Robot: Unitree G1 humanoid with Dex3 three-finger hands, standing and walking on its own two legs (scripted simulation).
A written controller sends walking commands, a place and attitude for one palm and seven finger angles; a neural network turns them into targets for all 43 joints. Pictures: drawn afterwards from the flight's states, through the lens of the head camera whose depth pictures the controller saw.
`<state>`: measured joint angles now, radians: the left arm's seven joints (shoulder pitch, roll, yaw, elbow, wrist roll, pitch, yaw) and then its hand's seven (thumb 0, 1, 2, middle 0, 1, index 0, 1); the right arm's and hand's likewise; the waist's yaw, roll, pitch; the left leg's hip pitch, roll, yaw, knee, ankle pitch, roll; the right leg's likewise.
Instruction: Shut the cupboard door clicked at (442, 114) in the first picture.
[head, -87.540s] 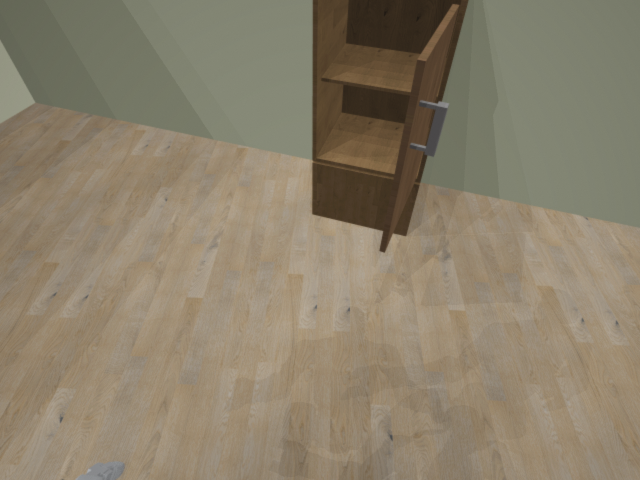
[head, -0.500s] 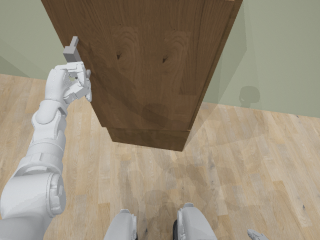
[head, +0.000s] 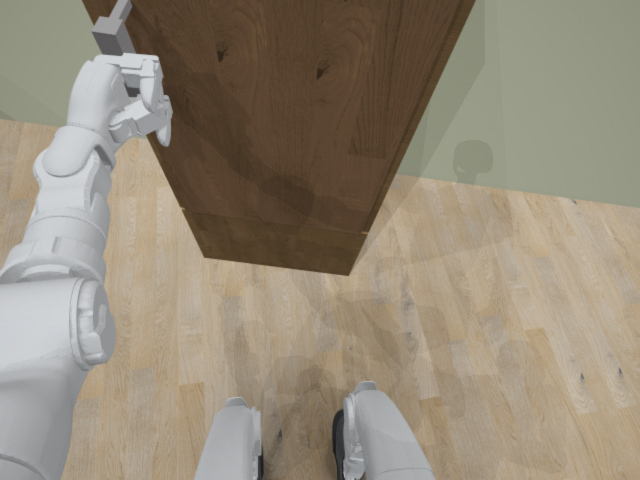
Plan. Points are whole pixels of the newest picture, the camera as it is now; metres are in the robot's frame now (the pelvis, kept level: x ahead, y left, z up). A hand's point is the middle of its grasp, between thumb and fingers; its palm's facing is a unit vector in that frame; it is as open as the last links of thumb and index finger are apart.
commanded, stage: pull the fist back off the door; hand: left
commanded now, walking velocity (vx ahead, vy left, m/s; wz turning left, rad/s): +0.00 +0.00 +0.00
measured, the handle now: (135, 63) +0.60 +0.19 +0.09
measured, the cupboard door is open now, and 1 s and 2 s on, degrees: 0 0 0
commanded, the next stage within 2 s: draw the hand back to the body in 0.96 s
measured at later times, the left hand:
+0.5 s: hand (181, 108) +0.53 +0.13 +0.09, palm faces +0.03 -1.00 -0.05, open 3.1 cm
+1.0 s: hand (171, 169) +0.45 +0.13 +0.09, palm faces +0.02 -1.00 -0.03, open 3.1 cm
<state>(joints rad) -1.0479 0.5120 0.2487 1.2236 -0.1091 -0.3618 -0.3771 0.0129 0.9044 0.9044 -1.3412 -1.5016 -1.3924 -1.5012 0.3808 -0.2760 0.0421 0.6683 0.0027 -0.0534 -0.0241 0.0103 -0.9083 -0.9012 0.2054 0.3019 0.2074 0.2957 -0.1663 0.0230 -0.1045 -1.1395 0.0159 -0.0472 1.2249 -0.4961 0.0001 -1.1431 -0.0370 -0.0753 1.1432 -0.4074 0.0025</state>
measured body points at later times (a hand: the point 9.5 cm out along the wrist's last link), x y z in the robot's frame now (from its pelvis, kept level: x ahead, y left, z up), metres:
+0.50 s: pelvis -0.02 +0.00 +0.00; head +0.13 +0.01 +0.43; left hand +0.52 +0.18 +0.09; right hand -0.01 -0.27 -0.11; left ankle +0.04 +0.12 -0.63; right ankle +0.07 -0.13 -0.63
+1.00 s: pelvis +0.05 -0.01 +0.04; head +0.13 -0.01 +0.48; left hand +0.44 +0.19 +0.09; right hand +0.14 -0.27 -0.07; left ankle +0.04 +0.12 -0.63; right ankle +0.07 -0.13 -0.63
